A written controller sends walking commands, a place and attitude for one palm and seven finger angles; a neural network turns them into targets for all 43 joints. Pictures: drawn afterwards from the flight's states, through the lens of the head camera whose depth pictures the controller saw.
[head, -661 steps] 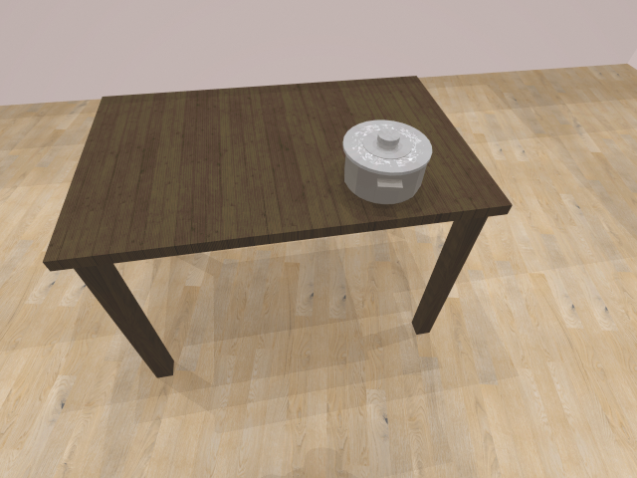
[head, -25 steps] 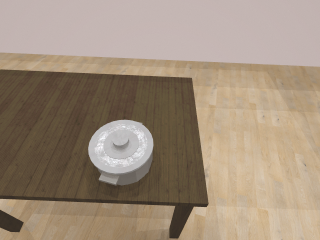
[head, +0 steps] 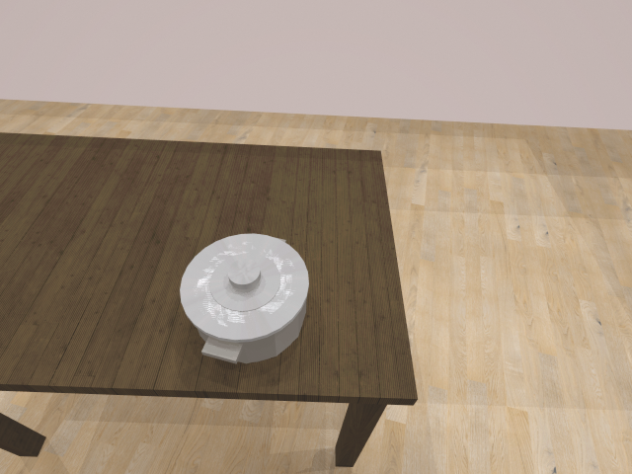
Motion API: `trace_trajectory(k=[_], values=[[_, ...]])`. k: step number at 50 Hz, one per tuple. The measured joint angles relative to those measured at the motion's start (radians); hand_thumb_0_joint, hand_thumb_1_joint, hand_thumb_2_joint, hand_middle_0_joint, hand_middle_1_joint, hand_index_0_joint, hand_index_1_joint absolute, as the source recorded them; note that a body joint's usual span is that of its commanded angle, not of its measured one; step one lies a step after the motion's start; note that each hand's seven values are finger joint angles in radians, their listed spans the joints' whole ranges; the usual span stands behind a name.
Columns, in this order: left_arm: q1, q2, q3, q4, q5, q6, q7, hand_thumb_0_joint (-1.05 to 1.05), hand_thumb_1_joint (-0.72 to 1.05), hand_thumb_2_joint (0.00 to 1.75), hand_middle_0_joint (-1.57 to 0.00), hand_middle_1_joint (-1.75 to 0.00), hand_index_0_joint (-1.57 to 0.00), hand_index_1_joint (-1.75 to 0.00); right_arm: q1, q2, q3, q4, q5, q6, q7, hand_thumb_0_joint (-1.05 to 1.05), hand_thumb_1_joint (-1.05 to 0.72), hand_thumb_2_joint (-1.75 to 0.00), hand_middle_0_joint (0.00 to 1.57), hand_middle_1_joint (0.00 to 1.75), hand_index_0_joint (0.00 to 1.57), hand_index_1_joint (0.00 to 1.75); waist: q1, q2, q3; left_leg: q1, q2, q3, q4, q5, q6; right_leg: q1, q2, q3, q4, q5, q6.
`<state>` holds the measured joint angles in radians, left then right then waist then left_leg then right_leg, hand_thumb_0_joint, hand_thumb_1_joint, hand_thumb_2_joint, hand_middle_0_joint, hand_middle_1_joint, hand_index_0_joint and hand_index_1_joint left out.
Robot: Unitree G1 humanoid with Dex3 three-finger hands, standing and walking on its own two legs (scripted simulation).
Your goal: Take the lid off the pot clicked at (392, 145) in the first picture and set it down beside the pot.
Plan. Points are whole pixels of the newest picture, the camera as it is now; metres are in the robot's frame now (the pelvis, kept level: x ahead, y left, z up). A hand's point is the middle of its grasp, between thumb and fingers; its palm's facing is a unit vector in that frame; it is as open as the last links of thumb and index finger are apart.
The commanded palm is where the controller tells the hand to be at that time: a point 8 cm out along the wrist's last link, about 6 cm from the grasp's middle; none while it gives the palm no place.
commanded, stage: shuffle to correct the standing spot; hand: left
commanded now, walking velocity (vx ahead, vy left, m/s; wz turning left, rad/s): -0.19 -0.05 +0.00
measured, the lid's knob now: (244, 273) +0.39 +0.14 +0.00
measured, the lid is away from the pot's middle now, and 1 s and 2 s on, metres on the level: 0.00 0.00 0.00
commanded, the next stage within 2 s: come to a stop and stand still in 0.24 s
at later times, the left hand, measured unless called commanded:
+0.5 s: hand out of the picture -0.02 +0.18 -0.19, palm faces -0.02 -0.98 -0.22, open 7.4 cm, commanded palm none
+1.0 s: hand out of the picture -0.02 +0.20 -0.18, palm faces +0.01 -0.98 -0.20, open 7.4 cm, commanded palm none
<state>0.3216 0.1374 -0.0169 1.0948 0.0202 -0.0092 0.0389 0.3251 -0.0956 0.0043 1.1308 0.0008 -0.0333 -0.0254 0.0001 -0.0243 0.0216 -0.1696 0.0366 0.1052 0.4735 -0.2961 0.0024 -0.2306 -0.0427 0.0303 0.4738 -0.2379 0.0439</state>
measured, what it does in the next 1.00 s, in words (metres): stands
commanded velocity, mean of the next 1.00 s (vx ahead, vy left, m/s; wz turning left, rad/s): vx -0.03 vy -0.02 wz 0.00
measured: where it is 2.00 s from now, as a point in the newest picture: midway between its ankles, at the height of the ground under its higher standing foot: outside the picture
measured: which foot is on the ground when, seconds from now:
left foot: down 0.00-1.00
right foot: down 0.00-1.00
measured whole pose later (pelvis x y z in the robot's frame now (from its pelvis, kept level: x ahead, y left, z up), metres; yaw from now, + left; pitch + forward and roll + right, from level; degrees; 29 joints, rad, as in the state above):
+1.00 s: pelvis +0.00 +0.03 -0.01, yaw -1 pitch +1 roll -1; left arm 0.36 0.14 -0.01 1.07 0.02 -0.02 0.04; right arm 0.34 -0.16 0.00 1.05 -0.01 -0.01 -0.02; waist 0.00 0.03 -0.02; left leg -0.24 -0.02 0.07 0.56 -0.35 0.06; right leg -0.24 -0.04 0.05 0.54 -0.32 0.03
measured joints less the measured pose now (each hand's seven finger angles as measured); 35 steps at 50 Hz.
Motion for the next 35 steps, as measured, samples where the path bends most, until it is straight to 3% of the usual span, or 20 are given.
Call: trace_trajectory(k=[15,22,30,33,35], values=[[-0.045,0.041,0.035,-0.086,0.007,0.039,0.001,0.0,0.91,0.9,-0.2,-0.3,-0.2,-0.3,-0.066,-0.039,-0.043,-0.082,-0.001,0.044,0.003,0.02,-0.92,-0.9,0.2,0.3,0.2,0.3,-0.005,-0.003,0.034,-0.102,0.015,0.014,0.114,-0.009,-0.002,-0.111,0.012,0.02,0.114,-0.001,-0.006],[-0.056,0.054,0.037,-0.127,0.017,0.053,-0.008,0.0,0.91,0.9,-0.2,-0.3,-0.2,-0.3,-0.075,-0.067,-0.058,-0.136,-0.01,0.06,0.017,0.01,-0.91,-0.9,0.2,0.3,0.2,0.3,-0.01,0.011,0.017,-0.183,0.021,-0.004,0.194,-0.041,0.006,-0.173,0.021,0.012,0.156,0.0,-0.017],[-0.029,0.042,0.026,-0.105,0.013,0.047,-0.015,0.0,0.91,0.9,-0.2,-0.3,-0.2,-0.3,0.011,-0.056,-0.039,-0.104,-0.022,0.038,0.017,0.01,-0.91,-0.9,0.2,0.3,0.2,0.3,-0.009,0.007,-0.036,-0.163,0.013,-0.024,0.114,-0.025,0.019,-0.15,0.032,0.01,0.092,-0.108,-0.029],[-0.011,0.035,0.021,-0.093,0.014,0.035,-0.012,0.0,0.91,0.9,-0.2,-0.3,-0.2,-0.3,0.035,-0.037,-0.031,-0.066,-0.018,0.045,0.015,0.01,-0.9,-0.9,0.2,0.3,0.2,0.3,-0.001,-0.002,-0.041,-0.154,0.003,-0.024,0.094,0.024,0.022,-0.127,0.025,-0.011,0.136,-0.093,-0.035],[0.007,0.03,0.015,-0.078,0.012,0.02,-0.005,0.0,0.91,0.9,-0.2,-0.3,-0.2,-0.3,0.037,-0.021,-0.023,-0.046,-0.014,0.045,0.013,0.01,-0.9,-0.9,0.2,0.3,0.2,0.3,0.01,-0.019,-0.034,-0.151,-0.011,-0.014,0.105,0.023,0.018,-0.087,0.018,0.002,0.08,-0.03,-0.036]])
